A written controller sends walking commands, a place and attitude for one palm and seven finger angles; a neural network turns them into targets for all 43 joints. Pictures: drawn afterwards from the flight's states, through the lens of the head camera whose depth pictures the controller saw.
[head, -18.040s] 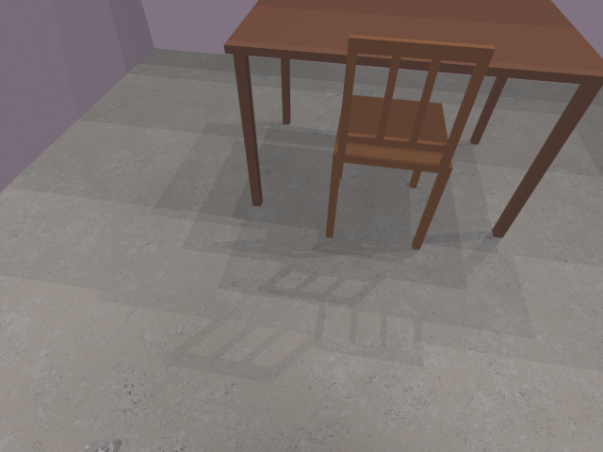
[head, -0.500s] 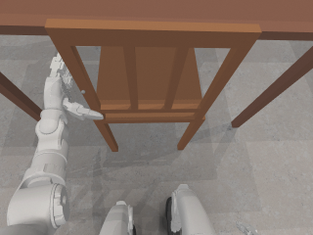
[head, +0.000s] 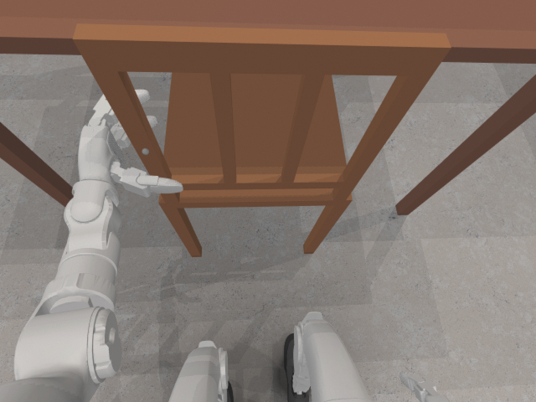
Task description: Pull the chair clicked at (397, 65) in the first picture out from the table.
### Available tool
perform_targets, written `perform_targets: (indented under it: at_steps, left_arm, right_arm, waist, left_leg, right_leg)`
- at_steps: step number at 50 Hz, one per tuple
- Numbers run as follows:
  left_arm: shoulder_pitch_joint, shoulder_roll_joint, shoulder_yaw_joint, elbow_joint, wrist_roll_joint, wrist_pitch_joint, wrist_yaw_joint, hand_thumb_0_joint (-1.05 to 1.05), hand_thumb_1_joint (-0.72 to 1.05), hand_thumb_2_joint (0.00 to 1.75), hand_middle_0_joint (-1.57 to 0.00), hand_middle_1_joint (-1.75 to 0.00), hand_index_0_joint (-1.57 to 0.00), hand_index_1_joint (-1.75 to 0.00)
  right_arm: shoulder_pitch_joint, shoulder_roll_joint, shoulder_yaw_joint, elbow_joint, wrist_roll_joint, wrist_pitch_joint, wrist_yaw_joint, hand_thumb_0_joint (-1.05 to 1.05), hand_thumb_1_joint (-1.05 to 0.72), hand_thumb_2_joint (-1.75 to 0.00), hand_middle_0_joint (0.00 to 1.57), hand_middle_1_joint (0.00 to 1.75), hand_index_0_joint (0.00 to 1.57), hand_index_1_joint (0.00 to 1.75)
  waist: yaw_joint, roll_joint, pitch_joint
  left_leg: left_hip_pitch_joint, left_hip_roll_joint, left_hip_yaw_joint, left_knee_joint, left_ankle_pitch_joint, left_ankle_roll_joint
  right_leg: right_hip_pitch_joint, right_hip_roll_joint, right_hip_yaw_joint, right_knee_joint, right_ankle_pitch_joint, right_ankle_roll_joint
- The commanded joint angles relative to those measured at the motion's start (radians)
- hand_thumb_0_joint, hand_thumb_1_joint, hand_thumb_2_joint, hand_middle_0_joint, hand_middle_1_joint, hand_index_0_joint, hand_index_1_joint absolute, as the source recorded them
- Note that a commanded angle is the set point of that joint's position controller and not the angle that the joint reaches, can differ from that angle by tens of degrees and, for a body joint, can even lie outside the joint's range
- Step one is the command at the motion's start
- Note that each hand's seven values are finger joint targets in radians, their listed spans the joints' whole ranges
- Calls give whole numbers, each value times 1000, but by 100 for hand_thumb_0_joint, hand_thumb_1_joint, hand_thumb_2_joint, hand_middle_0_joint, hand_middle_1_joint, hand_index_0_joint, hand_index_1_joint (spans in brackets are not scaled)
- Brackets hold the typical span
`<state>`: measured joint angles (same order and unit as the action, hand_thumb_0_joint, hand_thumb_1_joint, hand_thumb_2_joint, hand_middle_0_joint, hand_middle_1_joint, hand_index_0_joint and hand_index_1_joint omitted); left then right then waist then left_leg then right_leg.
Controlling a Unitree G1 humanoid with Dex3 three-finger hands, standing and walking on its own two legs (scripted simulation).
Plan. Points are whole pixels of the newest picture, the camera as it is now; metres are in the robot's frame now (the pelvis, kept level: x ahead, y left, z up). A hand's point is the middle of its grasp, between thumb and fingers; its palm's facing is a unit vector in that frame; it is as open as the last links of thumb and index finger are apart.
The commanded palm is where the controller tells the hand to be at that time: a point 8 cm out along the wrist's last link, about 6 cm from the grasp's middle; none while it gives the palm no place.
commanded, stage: hook a spindle and tug to test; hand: left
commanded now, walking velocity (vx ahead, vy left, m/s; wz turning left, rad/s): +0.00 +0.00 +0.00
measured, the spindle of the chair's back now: (226, 136) +0.50 +0.04 +0.02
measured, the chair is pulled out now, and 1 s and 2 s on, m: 0.00 0.01 0.07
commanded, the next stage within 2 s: step backward, pulling the chair out in 1.04 s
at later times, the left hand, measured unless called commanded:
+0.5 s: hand (152, 151) +0.47 +0.14 +0.03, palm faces -0.03 -1.00 -0.04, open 5.8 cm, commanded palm +0.44 +0.19 +0.03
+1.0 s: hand (153, 159) +0.46 +0.14 +0.03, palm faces -0.02 -1.00 -0.03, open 5.9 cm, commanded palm +0.41 +0.20 +0.03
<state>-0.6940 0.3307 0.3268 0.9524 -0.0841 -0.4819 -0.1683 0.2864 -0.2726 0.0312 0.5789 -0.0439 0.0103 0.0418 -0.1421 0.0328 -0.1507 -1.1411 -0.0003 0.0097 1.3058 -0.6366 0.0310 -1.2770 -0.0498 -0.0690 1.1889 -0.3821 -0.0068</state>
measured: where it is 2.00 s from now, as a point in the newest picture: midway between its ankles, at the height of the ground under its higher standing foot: outside the picture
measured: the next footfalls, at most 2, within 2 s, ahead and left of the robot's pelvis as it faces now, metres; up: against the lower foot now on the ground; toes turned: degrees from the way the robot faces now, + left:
none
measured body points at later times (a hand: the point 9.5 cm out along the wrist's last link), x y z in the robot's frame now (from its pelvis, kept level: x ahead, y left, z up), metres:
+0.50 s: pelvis +0.00 +0.00 +0.00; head +0.15 +0.01 +0.43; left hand +0.47 +0.20 +0.03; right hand +0.07 -0.27 -0.12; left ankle -0.02 +0.10 -0.62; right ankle +0.09 -0.13 -0.62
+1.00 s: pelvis +0.02 +0.00 +0.01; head +0.16 +0.00 +0.44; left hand +0.45 +0.19 +0.03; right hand +0.10 -0.27 -0.11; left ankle -0.02 +0.10 -0.62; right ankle +0.09 -0.13 -0.62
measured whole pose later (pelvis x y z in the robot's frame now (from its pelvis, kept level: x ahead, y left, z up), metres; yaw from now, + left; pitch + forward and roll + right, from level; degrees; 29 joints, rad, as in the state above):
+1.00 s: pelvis +0.02 +0.00 +0.01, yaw -1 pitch +27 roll -1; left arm -0.50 0.27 0.29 0.74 -0.12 -0.45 -0.15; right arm 0.29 -0.27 0.01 0.55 -0.03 -0.01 0.05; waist -0.13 0.03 -0.17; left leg -1.07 0.01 0.03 1.25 -0.64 0.03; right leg -1.23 -0.03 -0.05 1.16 -0.40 -0.01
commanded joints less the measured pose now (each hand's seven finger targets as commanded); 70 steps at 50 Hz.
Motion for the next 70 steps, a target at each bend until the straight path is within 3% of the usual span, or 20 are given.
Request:
perform_targets:
  at_steps: [1, 9, 12, 17, 24, 32, 35, 40, 45, 49, 50, 56, 57, 58, 59, 61, 62, 64, 68, 70]
  left_arm:
    - [-357, 171, 8, -230, -19, -79, 8, 0, 0, 52, -48, -140, -48, -140]
    - [-343, 178, 14, -211, -13, -78, 19, 0, 45, 71, -50, -145, -50, -145]
    - [-332, 160, 3, -245, -14, -86, 24, 0, 62, 78, -50, -145, -50, -145]
    - [-342, 162, 5, -199, -10, -83, 32, 0, 90, 90, -50, -145, -50, -145]
    - [-302, 185, 31, -204, -11, -80, 30, 0, 90, 90, -50, -145, -50, -145]
    - [-198, 137, -5, -297, -16, -74, 33, 0, 90, 90, -50, -145, -50, -145]
    - [-156, 152, 11, -296, -20, -68, 32, 0, 90, 90, -50, -145, -50, -145]
    - [-99, 166, 32, -296, -22, -62, 23, 0, 90, 90, -50, -145, -50, -145]
    - [-4, 133, 12, -375, -38, -57, 13, 0, 90, 90, -50, -145, -50, -145]
    - [77, 136, 22, -427, -54, -48, 15, 0, 90, 90, -50, -145, -50, -145]
    - [88, 127, 11, -445, -53, -50, 15, 0, 90, 90, -50, -145, -50, -145]
    - [81, 100, -18, -481, -49, -56, 22, 0, 90, 90, -50, -145, -50, -145]
    - [19, 98, -30, -519, -49, -61, 25, 0, 90, 90, -50, -145, -50, -145]
    - [-210, 224, -88, -640, 63, 51, 135, 0, 90, 90, -50, -145, -50, -145]
    - [-308, 249, -89, -732, 71, 98, 185, 0, 90, 90, -50, -145, -50, -145]
    - [-181, 159, -142, -541, 90, 185, 235, 0, 90, 90, -50, -145, -50, -145]
    - [-138, 131, -157, -460, 94, 216, 253, 0, 90, 90, -50, -145, -50, -145]
    - [-135, 88, -187, -297, 95, 253, 276, 0, 90, 90, -50, -145, -50, -145]
    - [-284, 110, -196, -202, 97, 225, 279, 0, 90, 90, -50, -145, -50, -145]
    - [-274, 102, -205, -161, 98, 223, 271, 0, 90, 90, -50, -145, -50, -145]
  right_arm:
    - [132, -170, -69, -69, -2, -24, -14, 0, -90, -90, 20, 30, 20, 30]
    - [139, -173, -70, -64, -2, -24, -15, 0, -90, -90, 20, 30, 20, 30]
    - [140, -168, -74, -65, -5, -25, -12, 0, -90, -90, 20, 30, 20, 30]
    - [137, -171, -71, -59, -3, -24, -13, 0, -90, -90, 20, 30, 20, 30]
    - [131, -169, -70, -73, -2, -21, -15, 0, -90, -90, 20, 30, 20, 30]
    - [121, -160, -74, -94, 2, -25, -6, 0, -90, -90, 20, 30, 20, 30]
    - [114, -161, -72, -102, 5, -29, -7, 0, -90, -90, 20, 30, 20, 30]
    - [111, -160, -71, -107, 7, -37, -10, 0, -90, -90, 20, 30, 20, 30]
    - [110, -154, -78, -120, 11, -43, -7, 0, -90, -90, 20, 30, 20, 30]
    - [106, -152, -82, -131, 14, -47, -4, 0, -90, -90, 20, 30, 20, 30]
    - [101, -151, -82, -135, 15, -48, -4, 0, -90, -90, 20, 30, 20, 30]
    - [97, -146, -84, -124, 13, -58, -9, 0, -90, -90, 20, 30, 20, 30]
    - [93, -147, -84, -123, 11, -61, -11, 0, -90, -90, 20, 30, 20, 30]
    - [162, -88, -86, -160, 76, 21, -52, 0, -90, -90, 20, 30, 20, 30]
    - [192, -100, -113, -162, 85, 37, -88, 0, -90, -90, 20, 30, 20, 30]
    - [124, -97, -103, -128, 96, 62, -127, 0, -90, -90, 20, 30, 20, 30]
    - [119, -96, -101, -108, 101, 70, -140, 0, -90, -90, 20, 30, 20, 30]
    - [133, -105, -91, -71, 102, 85, -155, 0, -90, -90, 20, 30, 20, 30]
    - [140, -110, -96, -14, 99, 76, -162, 0, -90, -90, 20, 30, 20, 30]
    - [154, -111, -100, 4, 96, 71, -157, 0, -90, -90, 20, 30, 20, 30]
  waist:
    - [-19, 53, -534]
    - [-17, 33, -500]
    - [-10, 72, -541]
    - [-21, 39, -491]
    - [-4, 34, -516]
    - [13, 34, -546]
    - [17, -9, -513]
    - [31, -2, -491]
    - [51, 38, -532]
    - [59, -14, -537]
    - [63, 6, -531]
    - [52, 15, -504]
    - [44, 45, -523]
    - [47, 25, -667]
    - [36, 71, -675]
    - [35, 151, -510]
    - [40, 123, -449]
    - [21, -18, -357]
    - [27, 86, -323]
    - [38, 137, -330]
  left_leg:
    - [160, -9, -42, -200, 405, -34]
    - [138, -10, -43, -209, 399, -34]
    - [180, -10, -44, -207, 447, -43]
    - [140, -10, -38, -207, 393, -33]
    - [128, -14, -31, -203, 412, -32]
    - [151, -11, -23, -213, 443, -34]
    - [103, -13, -14, -215, 390, -25]
    - [80, -17, -6, -219, 373, -23]
    - [148, -11, -9, -224, 489, -34]
    - [132, -9, -8, -227, 509, -32]
    - [142, -9, -9, -232, 510, -35]
    - [168, -4, -13, -226, 545, -41]
    - [182, -6, -11, -222, 538, -42]
    - [486, 6, 29, -399, 482, -17]
    - [557, 2, 33, -455, 487, -18]
    - [618, 31, -40, -566, 503, -44]
    - [625, 48, -53, -591, 514, -31]
    - [635, 78, -77, -651, 537, -24]
    - [776, 120, -75, -694, 833, -45]
    - [842, 140, -85, -688, 1013, -73]
  right_leg:
    - [494, 38, 47, -101, 205, -25]
    - [498, 38, 45, -103, 205, -26]
    - [506, 37, 43, -98, 236, -29]
    - [494, 38, 47, -109, 201, -26]
    - [523, 34, 53, -98, 234, -26]
    - [566, 35, 57, -103, 277, -28]
    - [587, 34, 68, -112, 261, -26]
    - [602, 31, 76, -116, 260, -29]
    - [609, 29, 66, -101, 344, -32]
    - [654, 28, 68, -102, 396, -33]
    - [651, 28, 68, -103, 392, -34]
    - [620, 26, 60, -97, 400, -34]
    - [613, 25, 62, -98, 392, -32]
    - [970, -55, 166, -310, 420, -46]
    - [1038, -56, 172, -365, 534, -46]
    - [886, -57, 118, -372, 455, -48]
    - [888, -51, 113, -396, 451, -36]
    - [923, -57, 97, -448, 513, -21]
    - [979, -93, 119, -511, 756, -22]
    - [1001, -100, 131, -535, 813, -33]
